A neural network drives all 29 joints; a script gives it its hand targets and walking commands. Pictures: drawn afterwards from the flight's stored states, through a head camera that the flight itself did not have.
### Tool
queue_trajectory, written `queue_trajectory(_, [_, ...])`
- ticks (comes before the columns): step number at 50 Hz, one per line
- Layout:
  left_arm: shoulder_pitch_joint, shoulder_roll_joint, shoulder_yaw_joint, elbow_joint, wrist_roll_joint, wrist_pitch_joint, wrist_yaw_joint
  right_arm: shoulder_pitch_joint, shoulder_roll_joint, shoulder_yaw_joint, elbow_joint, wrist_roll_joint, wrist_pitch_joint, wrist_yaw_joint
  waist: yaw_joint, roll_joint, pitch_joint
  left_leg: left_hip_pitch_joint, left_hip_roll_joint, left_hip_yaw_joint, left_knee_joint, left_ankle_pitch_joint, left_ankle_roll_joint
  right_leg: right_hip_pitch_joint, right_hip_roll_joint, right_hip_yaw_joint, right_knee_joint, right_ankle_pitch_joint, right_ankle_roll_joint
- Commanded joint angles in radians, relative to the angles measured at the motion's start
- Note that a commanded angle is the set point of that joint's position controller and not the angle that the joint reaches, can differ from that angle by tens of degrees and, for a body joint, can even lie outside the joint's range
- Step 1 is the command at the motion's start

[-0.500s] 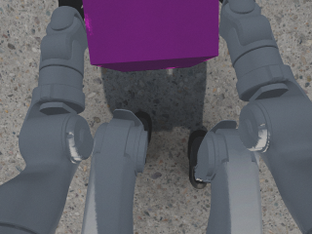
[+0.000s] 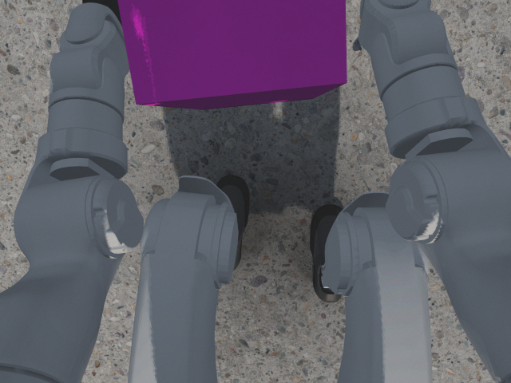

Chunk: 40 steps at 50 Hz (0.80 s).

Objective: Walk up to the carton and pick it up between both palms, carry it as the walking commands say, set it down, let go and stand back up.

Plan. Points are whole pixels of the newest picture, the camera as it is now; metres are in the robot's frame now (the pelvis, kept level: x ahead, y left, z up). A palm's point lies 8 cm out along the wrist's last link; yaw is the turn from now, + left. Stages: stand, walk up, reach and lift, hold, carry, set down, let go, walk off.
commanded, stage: set down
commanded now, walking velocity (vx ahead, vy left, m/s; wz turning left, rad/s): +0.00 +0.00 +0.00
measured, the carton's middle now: out of the picture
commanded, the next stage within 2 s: none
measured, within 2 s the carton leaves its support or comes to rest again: neither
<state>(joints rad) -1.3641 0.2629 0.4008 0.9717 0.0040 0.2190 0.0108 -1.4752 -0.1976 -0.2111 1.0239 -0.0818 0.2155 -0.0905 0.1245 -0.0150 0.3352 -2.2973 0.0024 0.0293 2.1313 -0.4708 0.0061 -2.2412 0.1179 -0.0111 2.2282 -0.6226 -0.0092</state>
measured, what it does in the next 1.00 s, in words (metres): stands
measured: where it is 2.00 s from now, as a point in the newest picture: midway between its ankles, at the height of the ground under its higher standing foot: (277, 254)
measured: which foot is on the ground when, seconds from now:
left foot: down 0.00-1.00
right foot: down 0.00-1.00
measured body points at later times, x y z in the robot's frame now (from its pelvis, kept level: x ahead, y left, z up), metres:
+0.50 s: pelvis +0.00 +0.00 +0.00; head +0.36 +0.01 +0.26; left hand +0.52 +0.24 -0.16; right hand +0.58 -0.06 -0.17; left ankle +0.14 +0.11 -0.33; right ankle +0.10 -0.10 -0.33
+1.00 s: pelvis +0.01 +0.01 +0.01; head +0.38 +0.02 +0.26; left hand +0.51 +0.27 -0.17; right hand +0.59 -0.10 -0.18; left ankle +0.14 +0.11 -0.33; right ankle +0.10 -0.10 -0.33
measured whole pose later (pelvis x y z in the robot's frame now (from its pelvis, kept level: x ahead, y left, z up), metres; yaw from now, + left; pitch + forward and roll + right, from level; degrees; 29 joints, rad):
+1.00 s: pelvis +0.01 +0.01 +0.01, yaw +0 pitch +39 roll +1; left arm -1.34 0.32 0.29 1.10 -0.18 0.02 0.09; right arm -1.45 -0.38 -0.01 1.07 0.14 0.10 -0.10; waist 0.12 0.00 0.32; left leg -2.31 0.00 0.05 2.11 -0.48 0.03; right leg -2.24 0.12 0.02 2.20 -0.65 0.02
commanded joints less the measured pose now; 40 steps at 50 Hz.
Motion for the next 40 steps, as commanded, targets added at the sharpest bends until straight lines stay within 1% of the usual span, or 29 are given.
queue_trajectory(1, [-0.591,-0.848,-0.291,-0.097,-0.078,-0.017,-0.245,-0.480,0.815,0.245,-0.064,0.059,-0.028,0.213,0.023,-0.115,-0.942,0.540,-0.087,0.004,-0.103,0.172,-0.003,0.329,0.033,0.013,-0.222,0.120,-0.012])
queue_trajectory(6, [-0.588,-0.823,-0.268,-0.080,-0.064,-0.017,-0.248,-0.467,0.798,0.226,-0.050,0.037,-0.024,0.212,0.021,-0.120,-0.914,0.518,-0.084,0.007,-0.101,0.149,-0.001,0.334,0.029,0.018,-0.226,0.109,-0.010])
queue_trajectory(11, [-0.574,-0.794,-0.244,-0.071,-0.047,-0.022,-0.245,-0.455,0.772,0.212,-0.043,0.022,-0.026,0.207,0.026,-0.118,-0.907,0.514,-0.080,0.010,-0.099,0.147,-0.002,0.343,0.028,0.021,-0.226,0.114,-0.007])
queue_trajectory(14, [-0.554,-0.751,-0.224,-0.063,-0.039,-0.028,-0.234,-0.443,0.725,0.200,-0.041,0.014,-0.031,0.197,0.028,-0.116,-0.911,0.518,-0.078,0.012,-0.099,0.149,-0.005,0.350,0.026,0.022,-0.226,0.115,-0.003])
queue_trajectory(17, [-0.528,-0.676,-0.197,-0.050,-0.033,-0.040,-0.213,-0.431,0.643,0.184,-0.039,0.010,-0.040,0.178,0.028,-0.115,-0.922,0.529,-0.074,0.013,-0.099,0.152,-0.008,0.360,0.021,0.023,-0.225,0.117,0.003])
queue_trajectory(20, [-0.496,-0.560,-0.160,-0.028,-0.028,-0.058,-0.176,-0.422,0.514,0.162,-0.034,0.011,-0.052,0.149,0.029,-0.113,-0.940,0.549,-0.069,0.014,-0.101,0.156,-0.013,0.377,0.014,0.025,-0.225,0.120,0.011])
queue_trajectory(22, [-0.461,-0.430,-0.119,-0.006,-0.023,-0.077,-0.136,-0.411,0.377,0.136,-0.030,0.012,-0.063,0.117,0.030,-0.111,-0.959,0.571,-0.065,0.015,-0.103,0.162,-0.016,0.393,0.006,0.027,-0.226,0.122,0.017])
queue_trajectory(25, [-0.389,-0.138,-0.048,0.020,-0.026,-0.117,-0.042,-0.375,0.072,0.089,-0.033,0.028,-0.082,0.043,0.029,-0.106,-1.004,0.626,-0.055,0.015,-0.111,0.181,-0.024,0.443,-0.007,0.030,-0.234,0.127,0.027])
queue_trajectory(27, [-0.343,0.050,-0.037,0.033,-0.060,-0.146,0.024,-0.348,-0.127,0.086,-0.039,0.061,-0.096,-0.010,0.031,-0.109,-1.044,0.666,-0.044,0.010,-0.118,0.199,-0.027,0.484,-0.017,0.032,-0.239,0.136,0.032])
queue_trajectory(28, [-0.336,0.087,-0.045,0.044,-0.078,-0.156,0.045,-0.353,-0.158,0.097,-0.036,0.078,-0.098,-0.025,0.037,-0.109,-1.064,0.678,-0.038,0.006,-0.120,0.208,-0.027,0.488,-0.021,0.033,-0.239,0.141,0.034])
queue_trajectory(30, [-0.311,0.118,-0.073,0.069,-0.111,-0.171,0.071,-0.345,-0.175,0.124,-0.014,0.118,-0.106,-0.037,0.052,-0.100,-1.093,0.703,-0.031,0.001,-0.128,0.239,-0.030,0.476,-0.025,0.034,-0.236,0.155,0.034])
queue_trajectory(34, [-0.264,0.141,-0.096,0.085,-0.138,-0.196,0.092,-0.307,-0.181,0.167,0.026,0.176,-0.123,-0.033,0.074,-0.082,-1.120,0.738,-0.023,-0.016,-0.131,0.324,-0.032,0.411,-0.031,0.041,-0.228,0.198,0.030])
queue_trajectory(40, [-0.222,0.167,-0.099,0.083,-0.149,-0.217,0.093,-0.270,-0.218,0.182,0.030,0.205,-0.143,-0.020,0.067,-0.078,-1.137,0.773,-0.013,-0.048,-0.129,0.393,-0.029,0.322,-0.045,0.041,-0.218,0.211,0.029])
